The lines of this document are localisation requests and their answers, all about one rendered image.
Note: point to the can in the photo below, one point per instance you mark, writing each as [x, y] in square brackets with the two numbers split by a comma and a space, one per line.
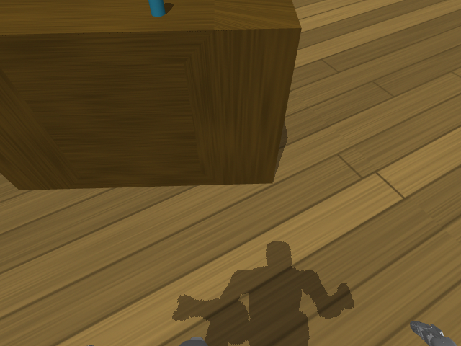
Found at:
[157, 8]

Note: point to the right robot hand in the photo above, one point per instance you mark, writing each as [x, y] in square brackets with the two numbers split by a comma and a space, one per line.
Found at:
[432, 335]

